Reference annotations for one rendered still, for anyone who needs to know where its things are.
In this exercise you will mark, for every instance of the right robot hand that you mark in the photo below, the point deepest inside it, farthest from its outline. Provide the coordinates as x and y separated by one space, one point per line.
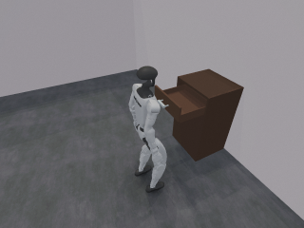
157 158

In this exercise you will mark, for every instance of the left robot hand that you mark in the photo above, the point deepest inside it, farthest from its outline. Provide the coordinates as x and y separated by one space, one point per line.
135 124

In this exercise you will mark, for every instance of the cabinet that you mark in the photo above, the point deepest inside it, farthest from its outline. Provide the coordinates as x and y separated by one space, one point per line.
207 134

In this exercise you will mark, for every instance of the robot left upper arm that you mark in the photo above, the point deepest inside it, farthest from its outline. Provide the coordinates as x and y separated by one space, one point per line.
131 101

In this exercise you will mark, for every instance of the handle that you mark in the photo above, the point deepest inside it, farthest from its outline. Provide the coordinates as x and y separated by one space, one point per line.
161 104

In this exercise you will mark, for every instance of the robot right upper arm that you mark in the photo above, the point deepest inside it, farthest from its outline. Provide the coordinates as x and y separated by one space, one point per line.
153 109

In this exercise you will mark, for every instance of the left robot thigh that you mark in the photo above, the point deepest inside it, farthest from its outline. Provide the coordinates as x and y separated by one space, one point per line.
145 149

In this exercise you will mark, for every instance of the robot left forearm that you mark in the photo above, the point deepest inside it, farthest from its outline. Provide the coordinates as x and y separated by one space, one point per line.
133 114

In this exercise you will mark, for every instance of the robot left shin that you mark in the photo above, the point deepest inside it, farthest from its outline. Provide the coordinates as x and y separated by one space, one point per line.
143 160

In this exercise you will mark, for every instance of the drawer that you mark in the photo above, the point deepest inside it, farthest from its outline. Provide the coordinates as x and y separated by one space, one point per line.
183 102

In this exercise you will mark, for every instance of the robot right forearm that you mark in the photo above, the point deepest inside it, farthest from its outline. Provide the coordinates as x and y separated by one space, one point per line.
152 142

